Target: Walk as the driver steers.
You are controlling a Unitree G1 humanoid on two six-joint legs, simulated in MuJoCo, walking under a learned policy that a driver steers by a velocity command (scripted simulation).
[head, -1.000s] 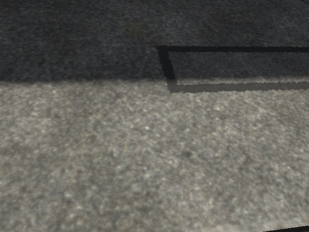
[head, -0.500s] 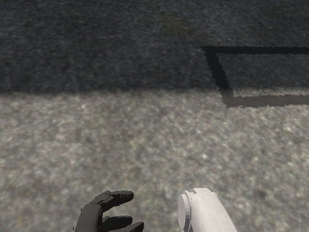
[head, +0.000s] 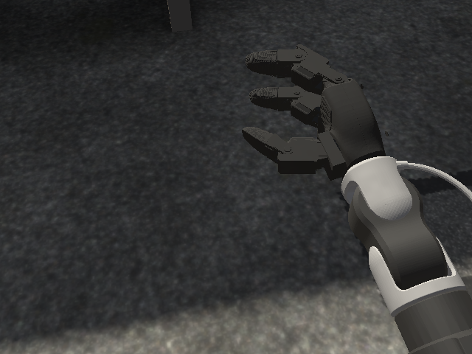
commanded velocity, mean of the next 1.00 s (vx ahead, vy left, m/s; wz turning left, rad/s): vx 1.00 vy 0.00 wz -0.12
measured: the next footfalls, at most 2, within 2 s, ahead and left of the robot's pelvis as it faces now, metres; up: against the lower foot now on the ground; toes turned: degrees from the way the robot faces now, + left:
right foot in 0.34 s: +0.42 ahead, -0.11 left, +0.00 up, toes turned -26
left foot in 0.78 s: +0.88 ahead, -0.18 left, +0.00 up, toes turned -14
